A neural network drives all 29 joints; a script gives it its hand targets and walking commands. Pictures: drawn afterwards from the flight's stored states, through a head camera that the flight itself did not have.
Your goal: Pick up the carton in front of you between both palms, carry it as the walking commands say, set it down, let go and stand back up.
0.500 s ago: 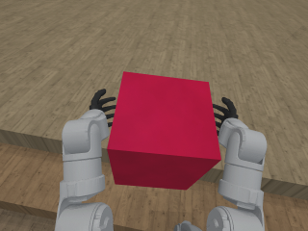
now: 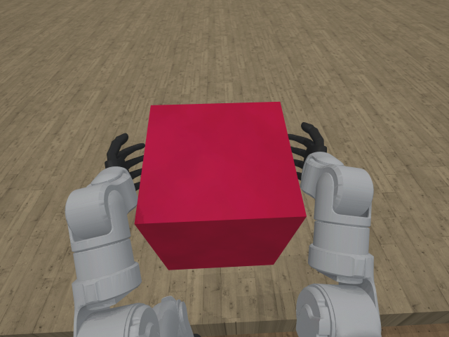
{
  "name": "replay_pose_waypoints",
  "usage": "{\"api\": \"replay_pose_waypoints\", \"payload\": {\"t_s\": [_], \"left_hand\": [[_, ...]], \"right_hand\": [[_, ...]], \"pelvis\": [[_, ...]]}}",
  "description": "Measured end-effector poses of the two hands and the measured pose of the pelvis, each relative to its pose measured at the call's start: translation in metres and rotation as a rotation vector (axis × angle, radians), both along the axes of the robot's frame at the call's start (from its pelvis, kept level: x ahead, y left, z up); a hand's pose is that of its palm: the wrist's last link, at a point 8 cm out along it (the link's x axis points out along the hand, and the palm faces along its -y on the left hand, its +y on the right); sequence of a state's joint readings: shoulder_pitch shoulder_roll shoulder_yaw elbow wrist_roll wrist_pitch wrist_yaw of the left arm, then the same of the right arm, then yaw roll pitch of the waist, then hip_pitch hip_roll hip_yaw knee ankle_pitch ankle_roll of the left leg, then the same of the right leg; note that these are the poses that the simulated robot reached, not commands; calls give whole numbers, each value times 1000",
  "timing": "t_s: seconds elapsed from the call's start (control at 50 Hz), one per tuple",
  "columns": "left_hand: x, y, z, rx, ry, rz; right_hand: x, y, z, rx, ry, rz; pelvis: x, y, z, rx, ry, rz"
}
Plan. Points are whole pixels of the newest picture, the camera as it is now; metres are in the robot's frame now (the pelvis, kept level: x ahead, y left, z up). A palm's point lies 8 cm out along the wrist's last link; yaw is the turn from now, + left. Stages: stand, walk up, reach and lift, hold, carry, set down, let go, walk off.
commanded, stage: carry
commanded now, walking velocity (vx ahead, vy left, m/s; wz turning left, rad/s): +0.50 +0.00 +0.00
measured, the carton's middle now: (219, 193) +0.36 -0.02 +0.10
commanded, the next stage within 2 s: none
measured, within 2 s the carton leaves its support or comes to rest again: neither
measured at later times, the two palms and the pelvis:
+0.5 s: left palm (113, 33) +0.62 +0.16 +0.30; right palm (269, 12) +0.62 -0.15 +0.32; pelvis +0.28 -0.01 +0.14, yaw +1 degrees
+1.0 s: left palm out of the picture +0.91 +0.11 +0.44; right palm out of the picture +0.91 -0.20 +0.43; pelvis +0.57 -0.04 +0.27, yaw +0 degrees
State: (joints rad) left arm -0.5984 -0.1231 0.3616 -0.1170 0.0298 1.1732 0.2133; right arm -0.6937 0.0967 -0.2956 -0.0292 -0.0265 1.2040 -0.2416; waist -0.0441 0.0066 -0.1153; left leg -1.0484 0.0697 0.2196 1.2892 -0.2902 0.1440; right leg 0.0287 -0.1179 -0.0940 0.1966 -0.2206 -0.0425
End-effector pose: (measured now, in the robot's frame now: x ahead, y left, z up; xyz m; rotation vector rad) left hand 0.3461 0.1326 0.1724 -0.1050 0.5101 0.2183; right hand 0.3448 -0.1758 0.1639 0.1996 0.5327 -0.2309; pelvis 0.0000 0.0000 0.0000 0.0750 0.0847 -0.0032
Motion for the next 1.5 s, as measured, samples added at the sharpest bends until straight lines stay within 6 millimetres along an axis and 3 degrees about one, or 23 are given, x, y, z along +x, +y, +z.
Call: {"api": "replay_pose_waypoints", "payload": {"t_s": [0.08,0.14,0.26,0.34,0.42,0.5,0.58,0.64,0.7,0.86,0.94,1.0,1.1,1.16,1.2,1.3,1.5], "left_hand": [[61,7,-9,-27,71,-28],[85,11,-3,-77,116,-28],[131,22,48,-96,59,-4],[173,29,86,-85,-22,9],[219,29,113,-85,-47,24],[274,26,130,-79,-32,43],[331,20,135,-68,-1,72],[357,12,136,-74,62,92],[379,7,144,-55,111,108],[472,-19,216,-46,23,43],[525,-27,250,-13,-31,20],[565,-26,264,0,-48,11],[636,-12,265,-10,-43,6],[684,1,253,-18,-32,-2],[709,8,240,-24,13,-3],[756,13,215,-89,124,-5],[833,6,192,-113,139,-6]], "right_hand": [[39,7,2,-17,70,-40],[58,11,11,-33,117,-54],[118,25,66,-23,50,-21],[166,30,111,-66,-34,7],[216,30,141,-104,-61,25],[276,25,154,-100,-48,33],[345,19,150,-90,-17,61],[389,13,142,-79,51,83],[416,9,147,-28,96,84],[489,-17,213,-15,18,33],[533,-27,247,-26,-37,16],[569,-27,265,-37,-55,7],[642,-13,273,-50,-51,3],[686,-1,266,-68,-39,-7],[708,6,255,-67,5,-8],[748,16,228,-21,112,-9],[833,13,208,-40,125,33]], "pelvis": [[46,16,21,-3,-20,7],[70,19,50,-10,-34,9],[128,21,101,-61,-43,-3],[174,13,118,-84,-44,11],[226,1,132,-118,-53,25],[284,-11,141,-144,-25,33],[343,-29,144,-137,-14,41],[376,-40,162,-121,-27,38],[402,-44,188,-114,-37,28],[483,-46,250,-63,-32,28],[531,-41,265,-59,-16,15],[572,-36,267,-65,-6,4],[646,-23,259,-80,-4,-9],[689,-12,247,-77,-14,-16],[707,-8,248,-74,-11,-18],[751,0,267,-88,1,-16],[866,-11,284,-104,18,-1]]}}
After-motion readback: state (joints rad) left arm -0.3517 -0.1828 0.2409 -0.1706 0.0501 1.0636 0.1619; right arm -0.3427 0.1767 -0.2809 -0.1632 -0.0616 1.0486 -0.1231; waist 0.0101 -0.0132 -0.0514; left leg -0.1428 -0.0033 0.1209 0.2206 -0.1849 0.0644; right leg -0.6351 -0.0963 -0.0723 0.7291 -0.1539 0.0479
